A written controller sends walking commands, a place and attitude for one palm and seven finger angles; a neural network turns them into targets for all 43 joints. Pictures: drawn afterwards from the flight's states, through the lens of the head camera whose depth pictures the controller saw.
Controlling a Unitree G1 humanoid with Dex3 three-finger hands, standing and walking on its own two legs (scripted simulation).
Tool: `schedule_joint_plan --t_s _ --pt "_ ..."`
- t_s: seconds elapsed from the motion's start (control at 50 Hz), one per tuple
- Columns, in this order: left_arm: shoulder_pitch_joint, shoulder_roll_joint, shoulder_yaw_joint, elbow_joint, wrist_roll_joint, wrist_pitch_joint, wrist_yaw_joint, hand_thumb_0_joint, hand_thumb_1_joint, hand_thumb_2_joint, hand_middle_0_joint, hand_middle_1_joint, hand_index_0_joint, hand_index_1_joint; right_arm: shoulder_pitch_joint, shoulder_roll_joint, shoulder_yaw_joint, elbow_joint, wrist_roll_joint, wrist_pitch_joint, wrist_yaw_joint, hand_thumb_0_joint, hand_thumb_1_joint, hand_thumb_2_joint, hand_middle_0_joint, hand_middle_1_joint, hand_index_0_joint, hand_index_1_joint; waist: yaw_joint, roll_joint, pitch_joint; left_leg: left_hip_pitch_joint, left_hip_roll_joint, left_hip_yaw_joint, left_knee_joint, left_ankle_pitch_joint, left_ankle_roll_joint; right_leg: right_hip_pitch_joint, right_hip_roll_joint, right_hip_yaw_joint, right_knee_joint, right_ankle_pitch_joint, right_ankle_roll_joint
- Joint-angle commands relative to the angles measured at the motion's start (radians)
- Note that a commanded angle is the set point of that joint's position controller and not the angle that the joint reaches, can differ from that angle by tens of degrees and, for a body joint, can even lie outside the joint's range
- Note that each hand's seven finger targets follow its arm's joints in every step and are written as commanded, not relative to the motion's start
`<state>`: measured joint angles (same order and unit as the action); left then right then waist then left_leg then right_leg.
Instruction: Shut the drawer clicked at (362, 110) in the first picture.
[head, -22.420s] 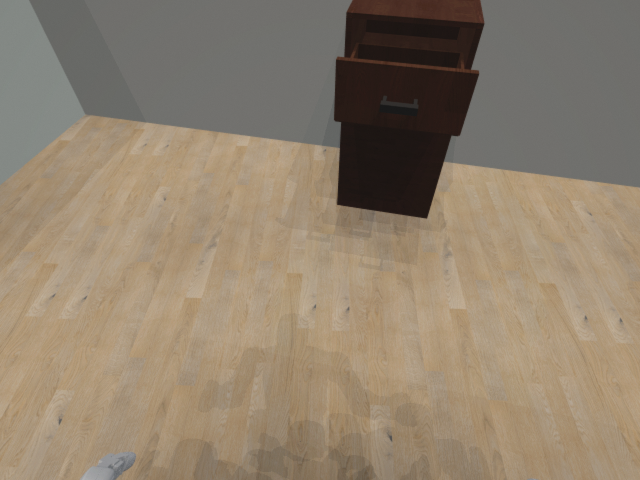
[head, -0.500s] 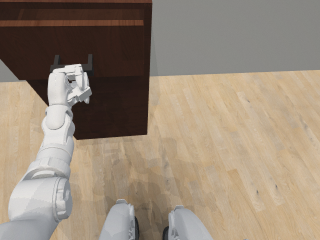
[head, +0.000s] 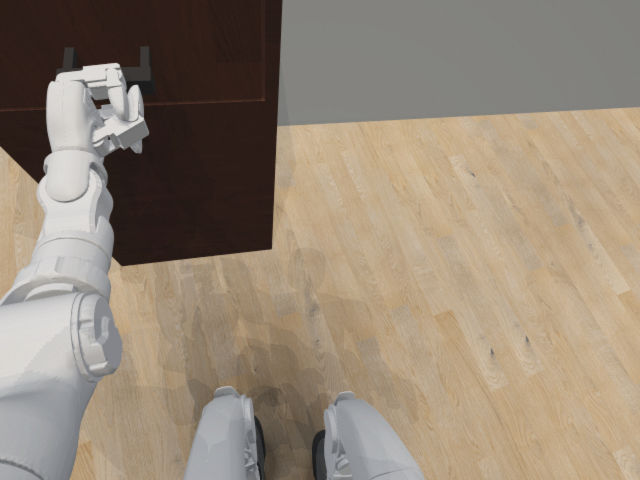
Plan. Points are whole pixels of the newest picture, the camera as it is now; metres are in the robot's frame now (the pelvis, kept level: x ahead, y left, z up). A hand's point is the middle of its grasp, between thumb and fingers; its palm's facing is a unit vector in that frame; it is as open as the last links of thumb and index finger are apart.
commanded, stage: push the drawer shut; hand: left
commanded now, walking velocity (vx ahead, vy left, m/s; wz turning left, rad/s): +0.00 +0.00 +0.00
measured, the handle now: (108, 68) +0.60 +0.21 +0.06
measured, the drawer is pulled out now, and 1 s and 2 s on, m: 0.00 0.00 0.00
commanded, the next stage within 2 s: pull the fist back off the drawer in 0.24 s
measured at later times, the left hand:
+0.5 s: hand (124, 113) +0.54 +0.19 +0.05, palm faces +0.09 -1.00 -0.05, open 3.2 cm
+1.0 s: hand (139, 120) +0.53 +0.17 +0.05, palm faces +0.09 -1.00 -0.02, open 2.8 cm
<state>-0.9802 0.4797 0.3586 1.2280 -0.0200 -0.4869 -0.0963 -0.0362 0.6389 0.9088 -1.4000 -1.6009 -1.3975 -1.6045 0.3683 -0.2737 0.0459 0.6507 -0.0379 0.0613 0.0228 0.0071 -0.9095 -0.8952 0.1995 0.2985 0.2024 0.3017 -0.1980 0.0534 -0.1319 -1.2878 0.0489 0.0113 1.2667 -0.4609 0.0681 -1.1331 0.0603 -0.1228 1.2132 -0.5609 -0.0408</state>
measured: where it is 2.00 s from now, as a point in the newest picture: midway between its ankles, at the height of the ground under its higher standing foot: outside the picture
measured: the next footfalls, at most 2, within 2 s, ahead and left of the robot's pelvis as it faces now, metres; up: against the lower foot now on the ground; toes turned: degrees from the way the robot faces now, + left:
none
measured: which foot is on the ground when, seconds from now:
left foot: down 0.00-1.00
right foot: down 0.00-1.00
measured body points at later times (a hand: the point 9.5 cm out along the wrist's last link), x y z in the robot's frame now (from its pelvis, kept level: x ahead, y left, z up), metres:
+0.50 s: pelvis -0.03 +0.01 -0.01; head +0.15 +0.06 +0.40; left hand +0.53 +0.24 +0.06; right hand -0.03 -0.26 -0.10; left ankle +0.06 +0.08 -0.62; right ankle +0.00 -0.10 -0.62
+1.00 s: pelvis -0.01 +0.01 +0.00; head +0.15 +0.04 +0.42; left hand +0.52 +0.23 +0.06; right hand -0.01 -0.25 -0.10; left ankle +0.06 +0.08 -0.62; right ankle +0.00 -0.10 -0.62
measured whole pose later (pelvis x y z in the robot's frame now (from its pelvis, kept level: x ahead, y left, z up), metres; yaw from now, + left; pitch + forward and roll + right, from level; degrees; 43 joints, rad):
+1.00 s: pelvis -0.01 +0.01 +0.00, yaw -1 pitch +27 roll -6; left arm -0.95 0.45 0.35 1.15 -0.03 -0.43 -0.05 -0.05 0.71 0.87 -1.40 -1.60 -1.40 -1.60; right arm 0.38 -0.27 0.06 0.64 -0.04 0.05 0.04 0.01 -0.91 -0.90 0.20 0.30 0.20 0.30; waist -0.20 0.06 -0.13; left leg -1.29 0.05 0.02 1.25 -0.45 0.08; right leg -1.14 0.06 -0.11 1.20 -0.54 -0.03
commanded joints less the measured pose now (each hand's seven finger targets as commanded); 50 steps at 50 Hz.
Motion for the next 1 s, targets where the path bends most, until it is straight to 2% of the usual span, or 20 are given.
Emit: schedule_joint_plan --t_s 0.0,0.1,0.14,0.16,0.2,0.22,0.26,0.34,0.4,0.44,0.52,0.56,0.62,0.66,0.7,0.72,0.78,0.84,0.92,0.98 --pt "-0.634 0.284 0.057 -0.244 -0.017 -0.042 0.049 0.0 0.9 0.9 -1.4 -1.6 -1.4 -1.6 0.191 -0.198 -0.064 -0.025 -0.008 -0.008 -0.01 0.0 -0.9 -0.9 0.2 0.3 0.2 0.3 -0.077 0.142 -0.521 0.575 0.004 -0.145 -0.112 0.215 -0.021 -0.004 0.012 0.089 -0.181 0.175 0.015" --pt "-0.711 0.258 0.02 -0.272 -0.004 -0.043 0.058 0.0 0.9 0.9 -1.4 -1.6 -1.4 -1.6 0.203 -0.2 -0.064 -0.009 -0.013 -0.013 -0.009 0.0 -0.9 -0.9 0.2 0.3 0.2 0.3 -0.095 0.214 -0.543 0.648 0.011 -0.18 -0.125 0.193 -0.03 -0.076 0.012 0.076 -0.173 0.16 0.01" --pt "-0.734 0.26 0.01 -0.245 0.005 -0.035 0.066 0.0 0.9 0.9 -1.4 -1.6 -1.4 -1.6 0.206 -0.205 -0.062 -0.001 -0.016 -0.017 -0.011 0.0 -0.9 -0.9 0.2 0.3 0.2 0.3 -0.112 0.203 -0.504 0.637 0.016 -0.198 -0.138 0.132 -0.031 -0.11 0.011 0.07 -0.173 0.133 0.009" --pt "-0.766 0.236 -0.019 -0.253 0.009 -0.036 0.069 0.0 0.9 0.9 -1.4 -1.6 -1.4 -1.6 0.206 -0.206 -0.059 0.0 -0.018 -0.021 -0.011 0.0 -0.9 -0.9 0.2 0.3 0.2 0.3 -0.125 0.226 -0.504 0.655 0.018 -0.217 -0.146 0.114 -0.032 -0.143 0.008 0.067 -0.164 0.124 0.009" --pt "-0.782 0.254 -0.016 -0.232 0.017 -0.028 0.078 0.0 0.9 0.9 -1.4 -1.6 -1.4 -1.6 0.203 -0.212 -0.056 0.007 -0.019 -0.028 -0.014 0.0 -0.9 -0.9 0.2 0.3 0.2 0.3 -0.129 0.222 -0.49 0.635 0.02 -0.227 -0.154 0.05 -0.034 -0.165 0.006 0.065 -0.162 0.096 0.009" --pt "-0.803 0.233 -0.04 -0.246 0.015 -0.026 0.081 0.0 0.9 0.9 -1.4 -1.6 -1.4 -1.6 0.201 -0.21 -0.054 0.006 -0.018 -0.033 -0.015 0.0 -0.9 -0.9 0.2 0.3 0.2 0.3 -0.137 0.234 -0.492 0.639 0.019 -0.226 -0.156 0.038 -0.032 -0.168 0.006 0.067 -0.165 0.092 0.01" --pt "-0.815 0.259 -0.027 -0.222 0.022 -0.02 0.09 0.0 0.9 0.9 -1.4 -1.6 -1.4 -1.6 0.203 -0.217 -0.051 0.007 -0.018 -0.043 -0.018 0.0 -0.9 -0.9 0.2 0.3 0.2 0.3 -0.14 0.243 -0.491 0.634 0.021 -0.241 -0.166 -0.003 -0.032 -0.192 0.003 0.066 -0.159 0.073 0.009" --pt "-0.839 0.228 -0.065 -0.215 0.024 -0.003 0.093 0.0 0.9 0.9 -1.4 -1.6 -1.4 -1.6 0.2 -0.218 -0.046 0.013 -0.018 -0.064 -0.024 0.0 -0.9 -0.9 0.2 0.3 0.2 0.3 -0.153 0.24 -0.489 0.622 0.024 -0.251 -0.177 -0.064 -0.032 -0.206 -0.001 0.064 -0.158 0.05 0.011" --pt "-0.843 0.256 -0.039 -0.215 0.022 0.002 0.094 0.0 0.9 0.9 -1.4 -1.6 -1.4 -1.6 0.206 -0.223 -0.046 0.01 -0.021 -0.067 -0.023 0.0 -0.9 -0.9 0.2 0.3 0.2 0.3 -0.142 0.256 -0.511 0.641 0.024 -0.262 -0.175 -0.043 -0.037 -0.208 0.0 0.06 -0.151 0.063 0.005" --pt "-0.84 0.238 -0.049 -0.215 0.022 0.006 0.093 0.0 0.9 0.9 -1.4 -1.6 -1.4 -1.6 0.205 -0.221 -0.047 0.006 -0.021 -0.069 -0.02 0.0 -0.9 -0.9 0.2 0.3 0.2 0.3 -0.14 0.252 -0.518 0.637 0.023 -0.263 -0.173 -0.055 -0.037 -0.202 0.001 0.059 -0.15 0.059 0.005" --pt "-0.811 0.232 -0.043 -0.184 0.021 0.018 0.093 0.0 0.9 0.9 -1.4 -1.6 -1.4 -1.6 0.203 -0.226 -0.047 0.002 -0.023 -0.069 -0.014 0.0 -0.9 -0.9 0.2 0.3 0.2 0.3 -0.134 0.227 -0.48 0.606 0.024 -0.273 -0.179 -0.103 -0.036 -0.213 -0.002 0.059 -0.149 0.038 0.005" --pt "-0.798 0.206 -0.055 -0.183 0.02 0.021 0.092 0.0 0.9 0.9 -1.4 -1.6 -1.4 -1.6 0.203 -0.223 -0.049 -0.002 -0.023 -0.072 -0.01 0.0 -0.9 -0.9 0.2 0.3 0.2 0.3 -0.13 0.244 -0.479 0.619 0.023 -0.276 -0.184 -0.1 -0.037 -0.223 -0.003 0.056 -0.147 0.041 0.003" --pt "-0.768 0.229 -0.034 -0.179 0.017 0.026 0.093 0.0 0.9 0.9 -1.4 -1.6 -1.4 -1.6 0.2 -0.225 -0.049 -0.005 -0.022 -0.067 -0.008 0.0 -0.9 -0.9 0.2 0.3 0.2 0.3 -0.12 0.207 -0.471 0.588 0.023 -0.266 -0.183 -0.113 -0.035 -0.197 -0.002 0.058 -0.151 0.033 0.004" --pt "-0.741 0.21 -0.035 -0.209 0.014 0.018 0.091 0.0 0.9 0.9 -1.4 -1.6 -1.4 -1.6 0.205 -0.221 -0.053 -0.012 -0.024 -0.068 -0.003 0.0 -0.9 -0.9 0.2 0.3 0.2 0.3 -0.1 0.24 -0.514 0.634 0.023 -0.273 -0.188 -0.065 -0.04 -0.189 -0.003 0.054 -0.141 0.056 0.002" --pt "-0.693 0.197 -0.031 -0.212 0.005 0.021 0.085 0.0 0.9 0.9 -1.4 -1.6 -1.4 -1.6 0.2 -0.22 -0.056 -0.015 -0.021 -0.062 0.002 0.0 -0.9 -0.9 0.2 0.3 0.2 0.3 -0.09 0.21 -0.515 0.631 0.024 -0.267 -0.186 -0.049 -0.041 -0.171 -0.002 0.054 -0.146 0.065 0.003" --pt "-0.668 0.221 -0.005 -0.213 -0.001 0.02 0.086 0.0 0.9 0.9 -1.4 -1.6 -1.4 -1.6 0.199 -0.22 -0.056 -0.015 -0.02 -0.059 0.002 0.0 -0.9 -0.9 0.2 0.3 0.2 0.3 -0.078 0.201 -0.511 0.617 0.02 -0.253 -0.184 -0.04 -0.039 -0.146 -0.001 0.058 -0.153 0.064 0.003" --pt "-0.616 0.206 -0.007 -0.247 -0.006 0.013 0.08 0.0 0.9 0.9 -1.4 -1.6 -1.4 -1.6 0.193 -0.214 -0.059 -0.026 -0.015 -0.053 0.005 0.0 -0.9 -0.9 0.2 0.3 0.2 0.3 -0.063 0.198 -0.527 0.634 0.02 -0.239 -0.186 -0.002 -0.039 -0.122 0.0 0.059 -0.158 0.08 0.003" --pt "-0.516 0.216 0.019 -0.243 -0.019 0.015 0.077 0.0 0.9 0.9 -1.4 -1.6 -1.4 -1.6 0.185 -0.207 -0.06 -0.037 -0.009 -0.042 0.007 0.0 -0.9 -0.9 0.2 0.3 0.2 0.3 -0.043 0.143 -0.506 0.587 0.013 -0.197 -0.18 0.027 -0.034 -0.047 0.005 0.069 -0.18 0.084 0.007" --pt "-0.408 0.208 0.036 -0.295 -0.031 -0.007 0.069 0.0 0.9 0.9 -1.4 -1.6 -1.4 -1.6 0.176 -0.192 -0.063 -0.056 -0.002 -0.029 0.01 0.0 -0.9 -0.9 0.2 0.3 0.2 0.3 -0.007 0.121 -0.525 0.588 0.005 -0.154 -0.171 0.137 -0.032 0.042 0.01 0.077 -0.193 0.136 0.008" --pt "-0.373 0.214 0.052 -0.326 -0.038 -0.026 0.067 0.0 0.9 0.9 -1.4 -1.6 -1.4 -1.6 0.174 -0.186 -0.068 -0.059 0.001 -0.016 0.012 0.0 -0.9 -0.9 0.2 0.3 0.2 0.3 -0.003 0.101 -0.525 0.59 0.004 -0.131 -0.156 0.227 -0.029 0.084 0.012 0.084 -0.195 0.198 0.011"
